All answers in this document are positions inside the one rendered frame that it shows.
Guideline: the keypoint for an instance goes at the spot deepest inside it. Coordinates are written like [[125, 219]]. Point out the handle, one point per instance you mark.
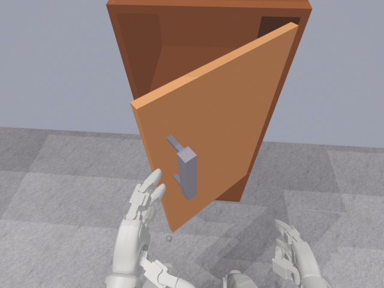
[[187, 165]]

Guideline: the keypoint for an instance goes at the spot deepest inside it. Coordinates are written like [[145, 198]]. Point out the cupboard door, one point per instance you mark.
[[218, 111]]

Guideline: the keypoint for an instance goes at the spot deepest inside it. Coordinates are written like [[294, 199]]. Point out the robot thigh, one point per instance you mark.
[[149, 284], [237, 280]]

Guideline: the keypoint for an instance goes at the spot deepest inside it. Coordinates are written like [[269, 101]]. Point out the robot right hand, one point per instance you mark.
[[299, 261]]

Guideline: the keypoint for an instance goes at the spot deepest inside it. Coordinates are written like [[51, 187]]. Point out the right robot thigh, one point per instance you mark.
[[237, 280]]

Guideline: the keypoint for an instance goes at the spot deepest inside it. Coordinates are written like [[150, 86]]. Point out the left robot thigh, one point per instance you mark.
[[149, 284]]

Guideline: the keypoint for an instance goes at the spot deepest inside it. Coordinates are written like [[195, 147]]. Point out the robot right forearm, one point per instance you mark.
[[313, 282]]

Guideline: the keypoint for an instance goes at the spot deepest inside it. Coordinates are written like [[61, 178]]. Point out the robot left hand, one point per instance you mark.
[[133, 233]]

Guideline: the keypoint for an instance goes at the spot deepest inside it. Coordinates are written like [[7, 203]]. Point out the robot left forearm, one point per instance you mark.
[[123, 281]]

